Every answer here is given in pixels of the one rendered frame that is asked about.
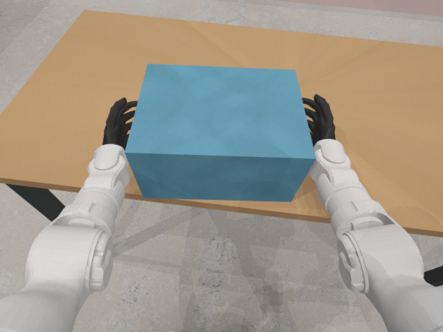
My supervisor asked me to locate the table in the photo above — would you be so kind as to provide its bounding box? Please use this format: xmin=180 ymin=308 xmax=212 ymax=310
xmin=0 ymin=10 xmax=443 ymax=287

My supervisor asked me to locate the right robot upper arm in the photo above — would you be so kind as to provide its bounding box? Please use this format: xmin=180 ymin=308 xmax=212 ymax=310
xmin=337 ymin=224 xmax=443 ymax=332

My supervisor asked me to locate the right robot hand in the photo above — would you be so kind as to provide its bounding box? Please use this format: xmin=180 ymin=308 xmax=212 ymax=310
xmin=302 ymin=94 xmax=336 ymax=146

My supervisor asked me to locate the left robot hand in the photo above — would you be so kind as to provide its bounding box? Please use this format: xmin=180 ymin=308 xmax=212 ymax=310
xmin=102 ymin=98 xmax=138 ymax=150

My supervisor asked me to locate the right robot forearm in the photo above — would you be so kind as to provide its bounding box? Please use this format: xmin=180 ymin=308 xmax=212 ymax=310
xmin=309 ymin=139 xmax=424 ymax=277

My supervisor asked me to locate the left robot forearm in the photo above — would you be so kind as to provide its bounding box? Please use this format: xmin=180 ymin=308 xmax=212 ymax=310
xmin=24 ymin=144 xmax=130 ymax=282

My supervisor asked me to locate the carton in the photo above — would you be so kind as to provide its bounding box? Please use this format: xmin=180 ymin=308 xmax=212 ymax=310
xmin=125 ymin=64 xmax=316 ymax=202

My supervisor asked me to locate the left robot upper arm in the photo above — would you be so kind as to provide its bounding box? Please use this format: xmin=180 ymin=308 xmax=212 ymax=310
xmin=0 ymin=225 xmax=113 ymax=332

